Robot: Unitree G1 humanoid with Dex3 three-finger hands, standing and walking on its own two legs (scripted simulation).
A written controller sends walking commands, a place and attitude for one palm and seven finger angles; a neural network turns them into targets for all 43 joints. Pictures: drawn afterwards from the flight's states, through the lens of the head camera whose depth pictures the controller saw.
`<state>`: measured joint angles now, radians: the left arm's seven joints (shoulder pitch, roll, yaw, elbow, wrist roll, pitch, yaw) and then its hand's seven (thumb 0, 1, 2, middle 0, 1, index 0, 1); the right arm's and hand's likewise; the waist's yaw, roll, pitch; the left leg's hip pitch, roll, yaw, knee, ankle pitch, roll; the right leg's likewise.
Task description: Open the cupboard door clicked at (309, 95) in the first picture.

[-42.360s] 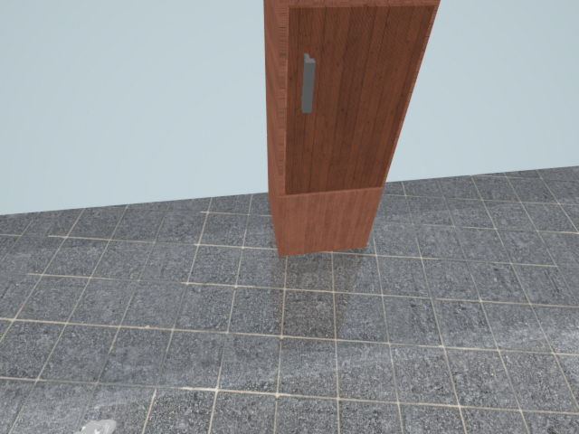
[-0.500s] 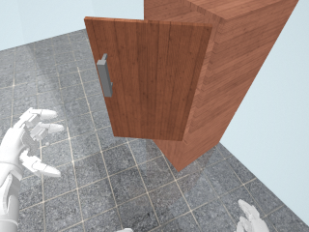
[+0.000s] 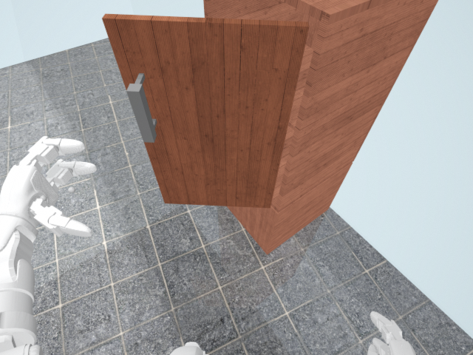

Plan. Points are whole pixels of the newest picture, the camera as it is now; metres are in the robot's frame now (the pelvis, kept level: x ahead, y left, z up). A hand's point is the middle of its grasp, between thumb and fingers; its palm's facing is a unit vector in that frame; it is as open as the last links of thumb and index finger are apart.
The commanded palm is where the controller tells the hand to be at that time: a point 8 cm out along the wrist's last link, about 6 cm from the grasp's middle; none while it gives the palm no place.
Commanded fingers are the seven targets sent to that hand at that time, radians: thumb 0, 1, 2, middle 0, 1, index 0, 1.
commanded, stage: move the hooked fingers beside the handle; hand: left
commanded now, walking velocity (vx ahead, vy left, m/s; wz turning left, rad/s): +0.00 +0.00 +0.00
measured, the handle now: (145, 108) +0.57 +0.22 +0.07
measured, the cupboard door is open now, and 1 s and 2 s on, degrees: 51 51 51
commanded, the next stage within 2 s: none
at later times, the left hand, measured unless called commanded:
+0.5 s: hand (80, 163) +0.41 +0.29 +0.08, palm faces -0.02 -1.00 +0.00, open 14.0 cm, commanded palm +0.39 +0.34 +0.09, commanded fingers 0.00 -0.50 0.30 -0.30 -1.20 -0.30 -1.20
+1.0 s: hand (98, 134) +0.48 +0.29 +0.08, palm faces -0.02 -1.00 +0.00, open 14.0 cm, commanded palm +0.47 +0.34 +0.08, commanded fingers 0.00 -0.50 0.30 -0.30 -1.20 -0.30 -1.20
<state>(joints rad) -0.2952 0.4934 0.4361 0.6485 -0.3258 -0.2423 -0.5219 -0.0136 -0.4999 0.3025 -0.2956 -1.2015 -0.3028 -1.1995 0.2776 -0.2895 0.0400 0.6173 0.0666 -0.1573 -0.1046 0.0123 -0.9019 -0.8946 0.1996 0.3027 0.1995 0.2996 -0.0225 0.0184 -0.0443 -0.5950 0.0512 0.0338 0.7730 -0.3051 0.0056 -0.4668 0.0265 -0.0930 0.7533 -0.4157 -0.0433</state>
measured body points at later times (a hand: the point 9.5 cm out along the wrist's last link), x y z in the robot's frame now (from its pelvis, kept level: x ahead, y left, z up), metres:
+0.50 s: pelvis +0.01 +0.03 -0.01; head +0.07 +0.05 +0.44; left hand +0.40 +0.35 +0.09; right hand +0.10 -0.24 -0.10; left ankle +0.05 +0.12 -0.71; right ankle -0.02 -0.09 -0.71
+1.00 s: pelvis +0.01 +0.03 -0.02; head +0.11 +0.06 +0.42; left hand +0.48 +0.34 +0.09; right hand +0.02 -0.24 -0.12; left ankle +0.05 +0.12 -0.71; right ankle -0.02 -0.09 -0.71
